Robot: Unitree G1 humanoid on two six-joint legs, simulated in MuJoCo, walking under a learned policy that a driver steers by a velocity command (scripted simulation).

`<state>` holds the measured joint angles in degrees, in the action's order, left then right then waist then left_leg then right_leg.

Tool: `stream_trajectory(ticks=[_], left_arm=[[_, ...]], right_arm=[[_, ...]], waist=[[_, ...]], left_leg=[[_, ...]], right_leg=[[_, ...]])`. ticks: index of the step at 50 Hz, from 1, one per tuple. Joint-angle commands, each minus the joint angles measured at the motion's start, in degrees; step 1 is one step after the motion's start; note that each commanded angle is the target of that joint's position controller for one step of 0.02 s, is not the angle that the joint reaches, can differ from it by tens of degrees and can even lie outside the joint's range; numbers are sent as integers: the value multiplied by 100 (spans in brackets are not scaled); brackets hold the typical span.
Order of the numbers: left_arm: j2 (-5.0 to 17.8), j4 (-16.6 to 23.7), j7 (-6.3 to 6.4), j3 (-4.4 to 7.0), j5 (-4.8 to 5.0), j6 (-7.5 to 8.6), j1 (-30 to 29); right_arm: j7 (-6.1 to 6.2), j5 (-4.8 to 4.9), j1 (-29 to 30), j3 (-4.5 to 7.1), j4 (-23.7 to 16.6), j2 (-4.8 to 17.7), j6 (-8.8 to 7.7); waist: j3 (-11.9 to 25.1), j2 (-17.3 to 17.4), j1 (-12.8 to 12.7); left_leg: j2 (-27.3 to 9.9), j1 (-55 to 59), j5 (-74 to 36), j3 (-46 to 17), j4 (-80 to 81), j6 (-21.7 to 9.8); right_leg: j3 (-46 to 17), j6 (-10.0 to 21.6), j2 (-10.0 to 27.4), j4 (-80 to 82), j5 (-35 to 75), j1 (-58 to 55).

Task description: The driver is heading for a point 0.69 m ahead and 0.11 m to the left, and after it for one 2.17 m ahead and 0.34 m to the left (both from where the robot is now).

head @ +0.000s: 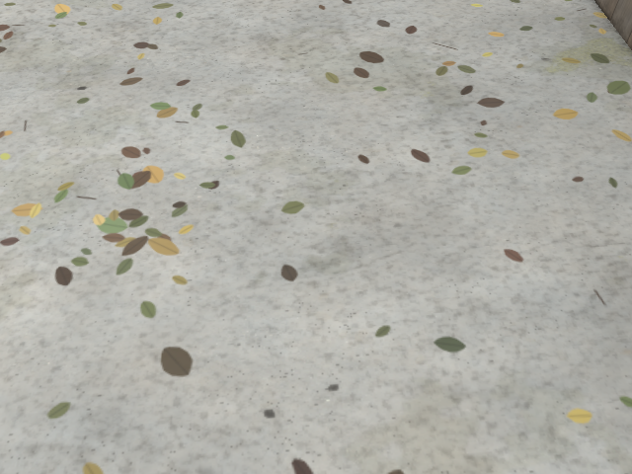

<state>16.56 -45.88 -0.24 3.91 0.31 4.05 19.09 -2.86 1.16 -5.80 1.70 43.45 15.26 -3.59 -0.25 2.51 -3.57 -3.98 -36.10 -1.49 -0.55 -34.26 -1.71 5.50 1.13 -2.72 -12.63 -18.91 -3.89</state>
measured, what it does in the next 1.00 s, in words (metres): walks ahead: left foot, then right foot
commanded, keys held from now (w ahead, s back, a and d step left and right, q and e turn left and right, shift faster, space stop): w+q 0.26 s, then w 0.52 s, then no key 0.22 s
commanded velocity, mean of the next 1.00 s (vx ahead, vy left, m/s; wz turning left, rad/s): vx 0.46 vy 0.00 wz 0.23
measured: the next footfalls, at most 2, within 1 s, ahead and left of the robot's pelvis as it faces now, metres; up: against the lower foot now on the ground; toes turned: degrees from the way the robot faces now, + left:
left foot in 0.06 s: +0.22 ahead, +0.12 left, +0.00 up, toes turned +4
right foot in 0.58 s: +0.53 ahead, -0.04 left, +0.00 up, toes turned +14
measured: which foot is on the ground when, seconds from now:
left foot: up 0.00-0.04, down 0.06-0.60, up 0.62-1.00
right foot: down 0.00-0.08, up 0.10-0.56, down 0.58-1.00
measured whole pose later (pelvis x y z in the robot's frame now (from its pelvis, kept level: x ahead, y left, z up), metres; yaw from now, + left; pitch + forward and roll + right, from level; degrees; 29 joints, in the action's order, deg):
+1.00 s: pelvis +0.55 +0.07 +0.01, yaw +14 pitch +2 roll -2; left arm 15.5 -48.6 0.0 2.4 0.6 3.3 20.0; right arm -1.5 -0.4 -4.5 2.0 39.4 14.9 -4.2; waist -1.7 2.5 -4.9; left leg -2.3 -32.3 -3.2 -2.5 -30.4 -0.4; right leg 0.7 2.2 -3.6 -17.8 -17.3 2.4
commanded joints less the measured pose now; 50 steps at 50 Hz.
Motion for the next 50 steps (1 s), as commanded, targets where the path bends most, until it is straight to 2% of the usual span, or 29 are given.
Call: stream_trajectory(ticks=[1,2,3,4,5,6,7,8,9,10,11,14,18,20,25,27,28,29,30,31,32,33,34,35,38,40,43,47,50], left_arm=[[1030,196,91,280,37,-45,-67],[1098,222,130,294,33,-96,-152],[1044,263,180,263,19,-153,-191],[855,404,240,162,-92,-137,-53],[85,602,108,-97,-218,29,644],[566,549,15,-24,-34,223,89],[796,749,-36,34,164,339,-483],[740,822,-8,3,112,402,-749],[757,842,31,34,-26,411,-843],[778,855,45,70,-77,362,-762],[742,861,47,80,-98,301,-666],[524,869,70,30,-130,153,-680],[274,969,22,-82,-107,170,-1421],[266,1037,-32,-97,-50,211,-1788],[477,1211,-149,-30,-10,310,-2153],[574,1144,-152,24,-9,339,-1791],[713,982,-126,111,-33,354,-1223],[963,834,-94,199,-99,368,-351],[1478,708,-75,338,-159,337,451],[1247,491,-124,306,0,269,759],[872,540,-115,185,84,240,465],[718,611,-90,123,25,190,95],[606,620,-103,65,-33,165,-189],[497,635,-108,19,-75,178,-366],[545,560,-116,24,-37,224,-445],[700,470,-82,63,-32,227,-423],[775,321,-15,74,-21,138,-354],[814,43,37,60,35,14,57],[873,-31,71,79,58,-80,-87]], right_arm=[[-82,-27,417,174,-590,597,-90],[-74,-41,-11,263,-522,743,-73],[-40,-41,-829,421,-315,995,-59],[41,-30,-1741,594,-180,1495,-24],[33,45,-1816,664,-179,1952,-47],[37,53,-2027,524,-236,1393,-58],[64,-3,-1769,467,-267,1197,-74],[88,-19,-1411,442,-357,1128,-72],[107,-45,-1091,402,-447,995,-59],[131,-112,-907,355,-544,880,-57],[144,-116,-807,348,-604,840,-46],[238,-72,-858,381,-590,949,-61],[323,-36,-1153,368,-415,956,-44],[324,-30,-1374,364,-311,996,-35],[328,-23,-1686,380,-119,1052,43],[342,-29,-1595,398,-108,1087,95],[345,-31,-1493,371,-140,1020,109],[339,-84,-1396,284,-245,832,102],[339,-97,-1967,155,-335,455,18],[319,-27,-2134,120,-307,461,-56],[292,58,-1628,236,-364,942,-96],[275,64,-1106,238,-494,958,-112],[264,-14,-831,234,-566,883,-116],[266,-79,-829,264,-560,840,-99],[262,-79,-1073,217,-484,555,-23],[286,-123,-763,182,-586,471,-17],[263,-160,-348,107,-643,269,-78],[165,-124,161,134,-747,320,-124],[111,-182,16,223,-737,531,-153]], waist=[[-173,-688,137],[156,-759,385],[621,-633,798],[1265,21,1111],[1915,1430,533],[2229,753,1003],[1392,506,1050],[918,-54,881],[583,-189,674],[498,-52,465],[441,44,351],[260,52,271],[104,160,609],[33,204,801],[-136,249,882],[-46,379,639],[287,333,328],[1042,153,-79],[1970,-1008,-110],[2161,-1998,-127],[1261,-1250,-220],[659,-786,-159],[172,-523,-10],[38,-588,153],[54,-796,374],[-68,-669,358],[5,-638,248],[158,-713,31],[273,-756,256]], left_leg=[[203,71,700,223,105,-280],[444,717,871,448,126,-395],[722,1870,712,571,310,-562],[-53,3604,370,-715,286,-948],[-1371,5636,1533,-3892,881,-2093],[-1414,5946,2352,-4589,1580,-1983],[-1260,5361,2097,-3799,1672,-1716],[-1052,4547,1583,-3211,1691,-1564],[-903,3773,925,-2786,1764,-1522],[-740,3261,415,-2502,1881,-1498],[-639,2981,186,-2347,1989,-1519],[-492,2388,-391,-1798,2157,-1536],[-146,2147,-164,-1151,2182,-1154],[-214,2208,230,-1200,2175,-1088],[-699,3292,35,-1716,1667,-1006],[-724,3503,-820,-1742,1294,-890],[-477,3452,-1667,-1542,705,-765],[-186,2882,-1532,-1275,-477,-577],[612,1041,357,-722,-2515,-158],[927,-290,3397,-743,-3646,20],[555,-872,3184,-928,-4048,-14],[271,-921,2681,-686,-3961,-33],[79,-817,2321,-526,-3569,-15],[-99,-557,2052,-517,-3219,11],[-218,-127,1749,-346,-2687,146],[-240,-226,1340,-252,-2069,272],[-29,384,324,-15,-762,317],[255,835,-518,-29,185,218],[328,1193,-188,-117,645,-23]], right_leg=[[-234,678,1799,-438,4045,-205],[-78,557,1704,-1099,5081,-213],[194,366,1449,-2250,5522,117],[308,114,1187,-4044,4042,1428],[-194,-275,-63,-6011,-1024,4000],[-1192,-157,47,-6510,-1349,4689],[-1184,-39,305,-6460,-866,5078],[-1113,10,546,-6072,-425,4946],[-1086,-31,697,-5601,-175,4647],[-1125,-62,808,-5361,-25,4221],[-1105,-123,825,-5146,17,4037],[-903,-373,800,-4403,410,3955],[-772,-468,657,-2750,2123,3578],[-723,-436,539,-2243,2635,3369],[-787,-113,456,-1595,1953,3662],[-648,84,342,-1404,1540,3196],[-526,250,240,-1224,1653,2365],[-1023,599,786,-1493,1927,914],[-2970,1406,1989,-1524,1624,-1293],[-4749,1825,2561,-716,374,-1849],[-4400,1559,2401,-504,-536,-1228],[-3648,1345,2167,-393,-451,-461],[-3127,1275,1910,-178,55,295],[-2794,1216,1731,-38,533,738],[-2123,1266,1489,266,1517,1257],[-1741,1301,1464,338,2552,1336],[-911,1019,1107,87,4198,1478],[-892,864,1175,-241,4024,1030],[-1120,698,1322,-867,3908,691]])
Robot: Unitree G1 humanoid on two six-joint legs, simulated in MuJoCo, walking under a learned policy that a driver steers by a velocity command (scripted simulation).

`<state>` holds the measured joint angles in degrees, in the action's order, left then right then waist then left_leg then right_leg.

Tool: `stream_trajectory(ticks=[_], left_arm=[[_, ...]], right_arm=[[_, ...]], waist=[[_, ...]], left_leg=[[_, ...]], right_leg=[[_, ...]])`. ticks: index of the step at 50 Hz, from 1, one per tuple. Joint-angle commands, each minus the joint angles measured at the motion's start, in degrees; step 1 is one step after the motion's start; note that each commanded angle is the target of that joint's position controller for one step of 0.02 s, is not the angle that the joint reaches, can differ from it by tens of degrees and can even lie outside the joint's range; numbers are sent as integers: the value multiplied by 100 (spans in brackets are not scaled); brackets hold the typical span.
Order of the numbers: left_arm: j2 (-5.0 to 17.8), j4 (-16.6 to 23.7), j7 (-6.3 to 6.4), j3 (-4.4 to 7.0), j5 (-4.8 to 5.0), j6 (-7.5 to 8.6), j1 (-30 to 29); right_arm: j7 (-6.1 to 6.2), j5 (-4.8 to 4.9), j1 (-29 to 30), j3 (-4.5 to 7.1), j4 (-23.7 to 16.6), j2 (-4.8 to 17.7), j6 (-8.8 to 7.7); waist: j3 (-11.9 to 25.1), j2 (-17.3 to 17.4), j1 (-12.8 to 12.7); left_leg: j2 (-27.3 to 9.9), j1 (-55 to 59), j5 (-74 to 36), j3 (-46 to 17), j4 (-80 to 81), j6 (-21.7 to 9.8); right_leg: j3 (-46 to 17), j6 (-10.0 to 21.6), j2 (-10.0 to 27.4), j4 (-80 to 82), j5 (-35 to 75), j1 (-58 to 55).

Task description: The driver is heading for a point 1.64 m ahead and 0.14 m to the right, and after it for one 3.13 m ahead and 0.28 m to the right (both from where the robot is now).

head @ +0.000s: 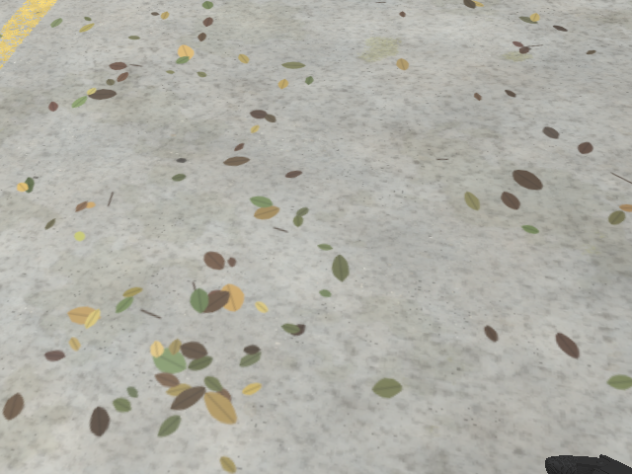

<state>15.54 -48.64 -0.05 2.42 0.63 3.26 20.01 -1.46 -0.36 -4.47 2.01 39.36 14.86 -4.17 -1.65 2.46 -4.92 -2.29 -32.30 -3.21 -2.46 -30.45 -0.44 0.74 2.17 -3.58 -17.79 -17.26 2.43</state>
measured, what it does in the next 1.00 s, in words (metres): walks ahead: left foot, then right foot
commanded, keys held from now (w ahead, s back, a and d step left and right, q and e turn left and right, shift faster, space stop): no key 1.00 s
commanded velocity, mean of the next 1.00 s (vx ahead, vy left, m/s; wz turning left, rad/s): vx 0.05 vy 0.00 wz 0.01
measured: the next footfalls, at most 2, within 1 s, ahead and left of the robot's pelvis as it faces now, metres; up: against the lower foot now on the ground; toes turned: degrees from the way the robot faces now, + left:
left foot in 0.04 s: +0.20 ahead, +0.12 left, +0.00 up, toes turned -1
right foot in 0.32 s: +0.13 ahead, -0.13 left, +0.00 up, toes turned +0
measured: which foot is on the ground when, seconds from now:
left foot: up 0.00-0.02, down 0.04-1.00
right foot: down 0.00-0.06, up 0.08-0.30, down 0.32-1.00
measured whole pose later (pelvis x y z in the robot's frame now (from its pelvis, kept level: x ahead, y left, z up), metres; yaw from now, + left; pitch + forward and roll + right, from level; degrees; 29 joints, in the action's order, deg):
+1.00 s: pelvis +0.13 -0.01 +0.00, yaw +0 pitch -2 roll +0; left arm 12.3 -59.6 1.7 1.2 -0.2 0.4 13.2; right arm 2.3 0.1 -7.8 2.6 60.1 12.9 1.4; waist -2.3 0.3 -0.1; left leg -0.9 -14.0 12.9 -1.1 -28.5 1.2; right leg 0.2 -0.2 0.4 -28.2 -18.9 7.7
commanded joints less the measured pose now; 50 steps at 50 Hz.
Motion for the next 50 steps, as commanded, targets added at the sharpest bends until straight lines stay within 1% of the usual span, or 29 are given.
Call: stream_trajectory(ticks=[1,2,3,4,5,6,7,8,9,10,11,12,14,15,16,17,18,19,20,21,22,24,28,32,40,50], left_arm=[[945,247,64,218,33,-22,-287],[823,251,66,175,-36,-3,-136],[475,305,41,45,-182,68,323],[185,106,5,-89,-125,55,912],[669,49,-23,26,-35,-24,704],[773,144,-4,75,28,-115,289],[717,176,55,83,13,-227,-6],[691,197,112,103,-31,-351,-147],[590,171,157,90,-41,-450,-78],[475,96,196,66,-63,-502,30],[399,26,213,50,-91,-517,112],[369,-28,216,48,-108,-513,134],[316,-116,192,48,-147,-496,135],[325,-113,177,52,-206,-491,53],[392,-36,175,52,-284,-484,-92],[614,88,204,76,-278,-475,-263],[907,13,221,162,-186,-465,-472],[669,19,212,119,-178,-409,-613],[497,-21,212,67,-206,-346,-674],[449,-44,203,52,-199,-286,-722],[418,-74,192,43,-170,-229,-716],[434,-180,186,42,-128,-165,-570],[434,-340,195,34,-101,-164,-449],[400,-477,195,21,-84,-196,-445],[320,-739,180,3,-78,-233,-479],[255,-1013,195,-27,-91,-251,-431]], right_arm=[[-15,-74,-496,238,-187,646,-108],[31,-121,-834,317,-106,941,-126],[85,-257,-1182,337,-134,1234,-103],[94,-221,-1341,225,-56,828,-14],[58,-61,-1345,144,-9,549,76],[45,9,-981,130,-7,537,127],[47,1,-617,114,-23,521,160],[52,-24,-266,104,-56,527,190],[60,-85,2,133,-59,612,230],[71,-131,154,155,-57,638,257],[89,-145,192,155,-29,610,271],[110,-139,176,150,19,575,278],[141,-68,218,131,117,516,299],[147,-46,132,104,195,439,308],[145,-56,-33,59,316,316,308],[139,-89,-147,55,384,318,313],[158,-61,-296,90,391,338,324],[196,-87,-187,97,439,398,326],[224,-64,-213,113,472,379,328],[251,-56,-281,114,552,351,342],[263,-65,-351,125,618,372,350],[260,-58,-398,128,737,332,340],[257,-9,-402,145,955,337,337],[289,17,-440,159,1187,364,381],[368,39,-424,173,1586,421,475],[401,40,-349,160,1964,406,518]], waist=[[567,-682,606],[894,-371,682],[1671,419,568],[2460,1241,574],[2391,773,687],[1760,476,637],[1298,211,556],[953,199,428],[785,419,264],[728,572,199],[775,632,184],[846,613,188],[840,516,131],[757,462,144],[554,332,184],[237,56,319],[-31,-679,581],[-127,-788,510],[-108,-874,562],[-95,-877,584],[-57,-817,573],[87,-627,520],[267,-395,448],[309,-263,442],[232,-258,467],[78,-292,487]], left_leg=[[253,1361,-312,168,580,-263],[-61,2217,-1966,-32,619,-453],[-1187,3980,-4281,-1119,0,-1102],[-2121,4730,-4889,-2171,14,-1971],[-1877,4389,-3733,-2197,198,-1878],[-1655,3832,-2588,-1935,453,-1653],[-1497,3153,-1566,-1787,733,-1486],[-1348,2413,-782,-1589,1020,-1342],[-1146,1759,-155,-1336,1263,-1212],[-978,1342,160,-1102,1403,-1168],[-874,1178,385,-919,1449,-1143],[-830,1119,698,-825,1473,-1123],[-709,908,1785,-665,1443,-967],[-587,778,2548,-613,1445,-774],[-446,627,3212,-580,1439,-488],[-234,636,3490,-461,1240,-237],[89,1089,2971,-97,1053,-62],[130,1601,2486,-19,750,8],[126,1854,2142,11,608,-23],[98,1966,1902,0,546,-69],[105,1967,1685,7,506,-99],[87,2014,1253,10,458,-131],[61,2153,507,25,354,-114],[49,2273,171,37,301,-100],[29,2412,48,42,325,-70],[40,2411,356,67,457,-33]], right_leg=[[-588,471,1255,-802,3863,93],[-420,232,920,-1505,3482,359],[-252,-100,498,-2831,1572,1584],[-437,-400,196,-4141,-2017,2297],[-749,-475,377,-4477,-2453,2451],[-662,-542,526,-4567,-2257,2774],[-575,-588,660,-4366,-1969,2828],[-554,-631,773,-3995,-1711,2570],[-467,-670,788,-3525,-1445,2096],[-317,-687,702,-3163,-1192,1668],[-250,-669,667,-2838,-862,1342],[-204,-626,644,-2514,-440,1096],[-75,-491,570,-1718,515,558],[-41,-404,537,-1438,706,373],[-226,-284,684,-1134,814,345],[-554,-129,993,-726,418,658],[-570,29,955,-600,-782,1531],[-583,2,875,-353,-1255,2027],[-592,-81,882,-242,-1199,2160],[-557,-159,847,-244,-904,2133],[-526,-203,828,-315,-612,1983],[-473,-219,798,-480,-82,1697],[-379,-182,731,-669,708,1358],[-313,-166,680,-718,1142,1199],[-230,-159,613,-634,1422,1076],[-173,-171,561,-460,1075,1088]])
